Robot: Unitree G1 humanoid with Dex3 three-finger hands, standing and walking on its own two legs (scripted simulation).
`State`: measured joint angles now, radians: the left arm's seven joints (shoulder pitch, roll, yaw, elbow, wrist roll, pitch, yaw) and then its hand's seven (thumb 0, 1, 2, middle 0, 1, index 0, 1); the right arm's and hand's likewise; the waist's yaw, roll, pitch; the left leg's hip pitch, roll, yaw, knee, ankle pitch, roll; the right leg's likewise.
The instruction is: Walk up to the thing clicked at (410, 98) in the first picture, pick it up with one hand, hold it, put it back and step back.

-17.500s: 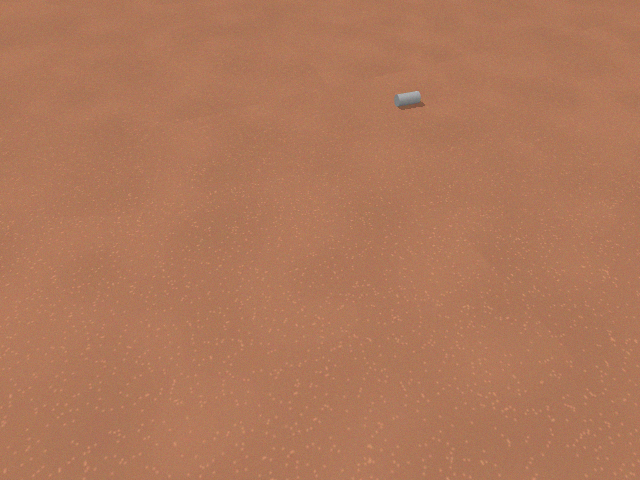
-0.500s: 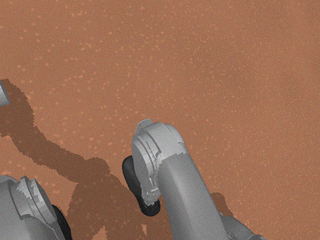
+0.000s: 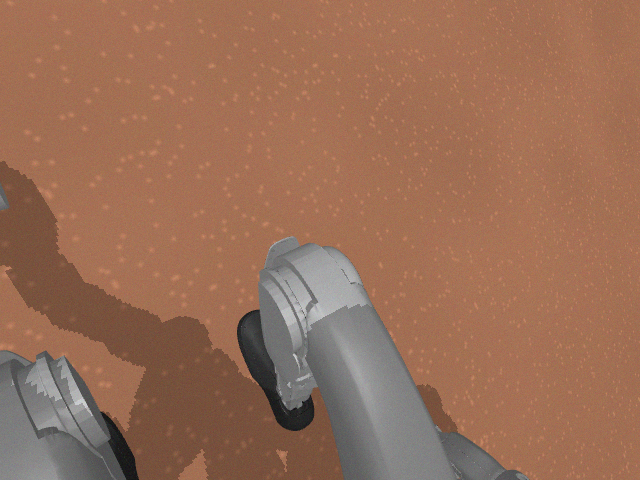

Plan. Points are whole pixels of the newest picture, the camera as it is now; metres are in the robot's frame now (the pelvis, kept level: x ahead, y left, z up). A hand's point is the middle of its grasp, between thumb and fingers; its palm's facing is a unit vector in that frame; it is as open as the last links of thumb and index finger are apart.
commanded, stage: close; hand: left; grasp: from above
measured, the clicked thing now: out of the picture +0.50 +0.25 -0.27
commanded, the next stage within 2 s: settle in 0.72 s
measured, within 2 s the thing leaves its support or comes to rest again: leaves its support in 1.12 s
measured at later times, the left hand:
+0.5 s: hand out of the picture +0.47 +0.25 -0.24, palm faces -0.45 -0.09 -0.89, open 9.8 cm
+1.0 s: hand out of the picture +0.47 +0.25 -0.23, palm faces -0.44 -0.09 -0.89, open 9.5 cm
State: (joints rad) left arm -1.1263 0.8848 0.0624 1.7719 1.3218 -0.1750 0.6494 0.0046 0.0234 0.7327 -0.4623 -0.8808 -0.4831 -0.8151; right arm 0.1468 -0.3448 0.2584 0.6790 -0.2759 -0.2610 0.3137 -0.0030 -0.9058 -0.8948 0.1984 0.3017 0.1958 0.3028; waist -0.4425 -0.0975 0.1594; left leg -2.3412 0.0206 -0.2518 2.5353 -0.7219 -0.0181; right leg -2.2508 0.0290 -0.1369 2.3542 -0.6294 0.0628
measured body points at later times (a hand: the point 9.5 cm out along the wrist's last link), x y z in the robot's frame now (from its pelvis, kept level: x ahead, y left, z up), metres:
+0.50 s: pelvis +0.00 +0.00 +0.00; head +0.27 +0.10 +0.34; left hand +0.49 +0.25 -0.19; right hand +0.02 -0.25 -0.06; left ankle +0.06 +0.13 -0.27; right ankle +0.12 -0.12 -0.27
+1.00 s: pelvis +0.00 +0.00 +0.01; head +0.27 +0.10 +0.34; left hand +0.49 +0.25 -0.18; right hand +0.02 -0.25 -0.05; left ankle +0.06 +0.13 -0.27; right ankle +0.12 -0.12 -0.27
